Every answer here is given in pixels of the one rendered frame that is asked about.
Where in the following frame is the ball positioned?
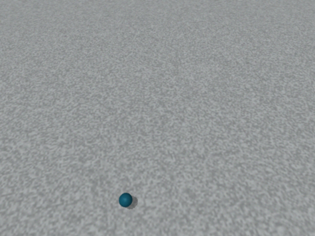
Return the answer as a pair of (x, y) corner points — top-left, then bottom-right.
(119, 193), (132, 207)

